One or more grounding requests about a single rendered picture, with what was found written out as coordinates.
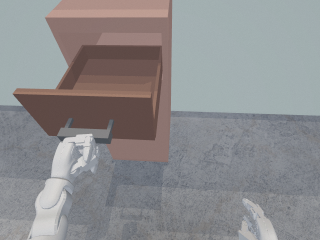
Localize cabinet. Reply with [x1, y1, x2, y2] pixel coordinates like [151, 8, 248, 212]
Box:
[45, 0, 173, 163]

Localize robot left hand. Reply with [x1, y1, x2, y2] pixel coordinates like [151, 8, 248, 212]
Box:
[51, 134, 100, 183]

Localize handle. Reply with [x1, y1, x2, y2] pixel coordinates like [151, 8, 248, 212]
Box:
[57, 118, 114, 144]

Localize robot left forearm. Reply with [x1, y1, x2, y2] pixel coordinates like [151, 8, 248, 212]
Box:
[27, 177, 75, 240]

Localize drawer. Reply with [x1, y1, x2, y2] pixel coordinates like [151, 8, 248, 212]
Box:
[13, 45, 163, 141]

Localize robot right hand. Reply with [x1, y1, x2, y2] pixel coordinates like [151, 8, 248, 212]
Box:
[238, 198, 278, 240]

